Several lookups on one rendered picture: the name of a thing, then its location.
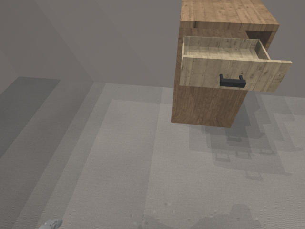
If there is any cabinet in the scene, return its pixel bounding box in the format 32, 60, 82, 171
171, 0, 280, 128

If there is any drawer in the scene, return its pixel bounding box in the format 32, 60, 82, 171
179, 36, 292, 93

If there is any handle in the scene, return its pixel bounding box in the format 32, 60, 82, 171
220, 74, 246, 88

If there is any robot left hand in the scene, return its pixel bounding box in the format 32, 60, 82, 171
38, 219, 62, 229

